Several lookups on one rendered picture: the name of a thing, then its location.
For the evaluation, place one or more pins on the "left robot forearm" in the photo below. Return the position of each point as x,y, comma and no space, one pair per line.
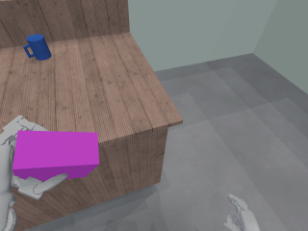
8,216

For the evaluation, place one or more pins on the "right robot hand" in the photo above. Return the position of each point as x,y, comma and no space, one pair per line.
246,221

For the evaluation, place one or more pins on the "sponge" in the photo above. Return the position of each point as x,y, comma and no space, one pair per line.
45,154

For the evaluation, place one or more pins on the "table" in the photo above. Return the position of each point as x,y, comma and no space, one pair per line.
97,80

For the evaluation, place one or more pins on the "left robot hand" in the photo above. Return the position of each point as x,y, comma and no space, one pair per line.
31,187

